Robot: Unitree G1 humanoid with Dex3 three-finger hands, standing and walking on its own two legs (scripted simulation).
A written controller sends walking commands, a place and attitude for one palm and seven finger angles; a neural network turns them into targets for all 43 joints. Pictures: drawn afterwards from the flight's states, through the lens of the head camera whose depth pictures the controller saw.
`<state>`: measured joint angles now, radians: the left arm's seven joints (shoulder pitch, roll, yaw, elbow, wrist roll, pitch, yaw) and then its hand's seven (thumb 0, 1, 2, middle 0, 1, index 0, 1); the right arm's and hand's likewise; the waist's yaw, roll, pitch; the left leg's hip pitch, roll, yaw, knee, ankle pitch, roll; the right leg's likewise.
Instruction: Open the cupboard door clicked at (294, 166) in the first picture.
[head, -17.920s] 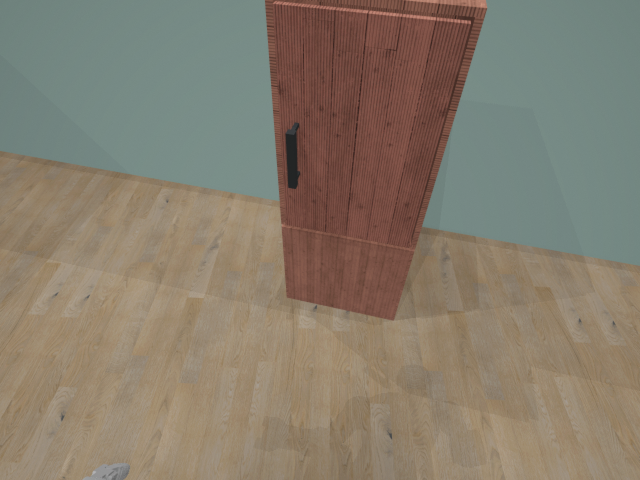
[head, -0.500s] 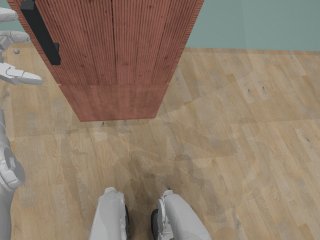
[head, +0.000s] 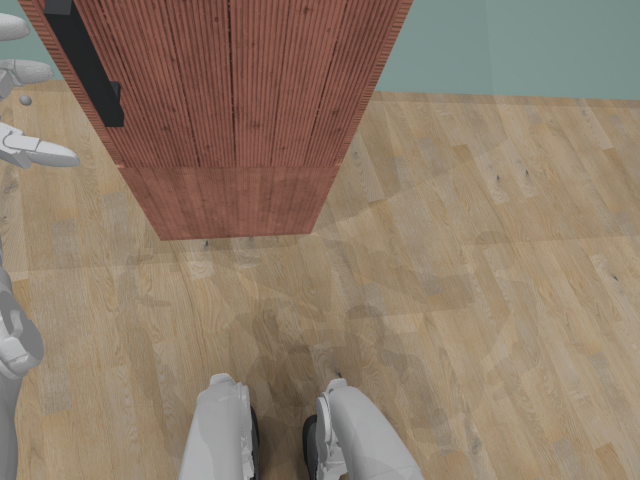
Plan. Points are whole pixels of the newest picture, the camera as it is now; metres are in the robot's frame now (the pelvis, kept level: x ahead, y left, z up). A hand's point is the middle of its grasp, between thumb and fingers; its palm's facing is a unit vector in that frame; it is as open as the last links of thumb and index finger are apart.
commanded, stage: move the hooked fingers beside the handle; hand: left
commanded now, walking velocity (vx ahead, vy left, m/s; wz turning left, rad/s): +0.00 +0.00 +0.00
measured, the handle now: (93, 58) +0.57 +0.22 +0.06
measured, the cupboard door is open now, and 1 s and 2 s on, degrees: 0 0 0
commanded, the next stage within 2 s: slide the fingers in behind the handle in 0.62 s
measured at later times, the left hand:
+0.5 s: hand (19, 99) +0.52 +0.28 +0.05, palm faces +0.07 -1.00 -0.02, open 14.0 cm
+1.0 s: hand (45, 101) +0.52 +0.26 +0.05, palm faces +0.04 -1.00 +0.00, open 14.0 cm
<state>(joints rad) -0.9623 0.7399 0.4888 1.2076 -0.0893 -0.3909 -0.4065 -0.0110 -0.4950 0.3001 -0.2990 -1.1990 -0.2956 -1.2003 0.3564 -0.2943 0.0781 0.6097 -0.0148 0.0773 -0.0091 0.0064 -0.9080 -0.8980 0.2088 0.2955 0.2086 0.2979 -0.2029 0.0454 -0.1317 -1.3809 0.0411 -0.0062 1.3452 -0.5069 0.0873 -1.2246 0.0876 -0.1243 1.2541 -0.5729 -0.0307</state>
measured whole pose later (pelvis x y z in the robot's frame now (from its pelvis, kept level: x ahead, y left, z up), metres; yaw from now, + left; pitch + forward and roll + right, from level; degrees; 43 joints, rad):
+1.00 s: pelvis +0.00 -0.01 +0.00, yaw +0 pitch +31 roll -8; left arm -0.96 0.70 0.47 1.18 -0.11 -0.36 -0.41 -0.01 -0.50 0.30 -0.30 -1.20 -0.30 -1.20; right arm 0.35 -0.29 0.07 0.62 -0.01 0.08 -0.01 0.01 -0.91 -0.90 0.21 0.30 0.21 0.30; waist -0.20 0.05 -0.13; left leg -1.38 0.04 -0.02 1.35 -0.51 0.08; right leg -1.22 0.09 -0.13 1.26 -0.58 -0.04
